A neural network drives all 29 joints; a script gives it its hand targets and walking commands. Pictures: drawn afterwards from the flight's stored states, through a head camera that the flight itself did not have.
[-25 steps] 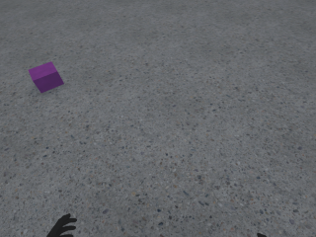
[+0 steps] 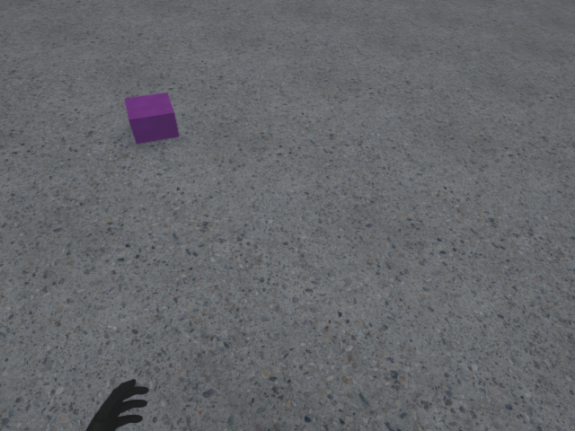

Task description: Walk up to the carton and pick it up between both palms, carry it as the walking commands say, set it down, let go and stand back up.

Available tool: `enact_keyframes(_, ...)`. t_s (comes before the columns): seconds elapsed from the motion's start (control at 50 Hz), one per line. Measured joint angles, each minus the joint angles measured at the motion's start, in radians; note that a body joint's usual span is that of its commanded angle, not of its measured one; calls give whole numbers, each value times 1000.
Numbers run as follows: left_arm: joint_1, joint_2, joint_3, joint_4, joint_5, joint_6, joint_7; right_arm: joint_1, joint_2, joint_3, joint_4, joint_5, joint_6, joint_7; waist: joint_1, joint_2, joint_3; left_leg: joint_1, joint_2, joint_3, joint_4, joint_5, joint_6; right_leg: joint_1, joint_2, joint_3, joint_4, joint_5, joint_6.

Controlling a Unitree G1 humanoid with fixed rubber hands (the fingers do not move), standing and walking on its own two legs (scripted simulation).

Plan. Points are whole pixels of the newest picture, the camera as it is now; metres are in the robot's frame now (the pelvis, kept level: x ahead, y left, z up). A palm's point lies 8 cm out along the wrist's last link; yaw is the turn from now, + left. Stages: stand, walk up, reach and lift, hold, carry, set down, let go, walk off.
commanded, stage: walk up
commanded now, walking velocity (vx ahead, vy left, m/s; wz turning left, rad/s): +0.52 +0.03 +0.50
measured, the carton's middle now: (152, 117) +1.86 +0.69 -0.70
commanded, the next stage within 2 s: none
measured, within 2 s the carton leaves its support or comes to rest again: neither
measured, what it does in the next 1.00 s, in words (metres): walks ahead, turning left: right foot, then left foot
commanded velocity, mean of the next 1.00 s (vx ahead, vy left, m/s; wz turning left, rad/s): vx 0.49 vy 0.07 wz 0.33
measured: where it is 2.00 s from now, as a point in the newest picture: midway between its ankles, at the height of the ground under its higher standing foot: (207, 245)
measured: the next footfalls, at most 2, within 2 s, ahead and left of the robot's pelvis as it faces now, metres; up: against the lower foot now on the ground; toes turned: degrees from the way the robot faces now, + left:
right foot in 0.22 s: +0.28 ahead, -0.15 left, +0.00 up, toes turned +0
left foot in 0.68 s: +0.49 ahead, +0.17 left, +0.00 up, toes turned +13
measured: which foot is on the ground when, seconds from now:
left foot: down 0.00-0.24, up 0.26-0.66, down 0.68-1.00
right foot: up 0.00-0.20, down 0.22-0.68, up 0.70-1.00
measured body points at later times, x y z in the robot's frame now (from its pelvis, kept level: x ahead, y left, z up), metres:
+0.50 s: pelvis +0.27 -0.03 +0.00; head +0.30 -0.03 +0.45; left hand +0.28 +0.27 -0.11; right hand +0.41 -0.26 -0.12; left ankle +0.29 +0.15 -0.66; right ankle +0.24 -0.15 -0.74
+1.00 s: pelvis +0.54 +0.07 +0.00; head +0.56 +0.08 +0.45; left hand +0.60 +0.38 -0.11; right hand +0.68 -0.17 -0.12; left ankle +0.45 +0.16 -0.74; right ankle +0.66 -0.03 -0.71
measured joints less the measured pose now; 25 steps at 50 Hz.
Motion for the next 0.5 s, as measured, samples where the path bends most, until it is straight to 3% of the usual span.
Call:
enact_keyframes(0.18,-34,0,0,0,0,-10,-9,9,0,0,19,0,-10,-19,1,1,4,145,6,-111,-76,-90,-8,-46,5,2,-300,89,0)
enact_keyframes(0.22,-31,0,0,4,0,-24,-2,5,-2,0,20,0,-10,-20,3,4,4,125,-5,-121,22,-142,-10,-11,9,1,-392,173,-1)
enact_keyframes(0.24,-24,0,1,15,0,-32,6,-6,-3,0,20,0,-11,-21,6,9,5,74,-16,-118,156,-151,-10,-7,6,-7,-381,255,-3)
enact_keyframes(0.3,55,-1,0,48,0,-35,19,-63,-4,0,18,0,-17,-20,6,25,-22,-150,-28,-65,585,-128,-10,37,4,-40,-368,199,-21)
enact_keyframes(0.34,110,-1,0,67,0,-38,27,-110,-4,0,17,0,-19,-12,6,30,-28,-285,-13,-13,710,-59,-10,103,3,-54,-437,185,-23)
enact_keyframes(0.44,197,-2,0,96,0,-63,32,-166,-5,1,18,0,-19,19,15,37,-29,-534,39,48,734,75,-10,238,-2,-61,-571,181,-21)
enact_keyframes(0.5,204,-3,0,98,0,-66,32,-167,-6,1,17,0,-15,30,14,38,-30,-609,67,65,646,161,-10,315,-4,-62,-621,157,-11)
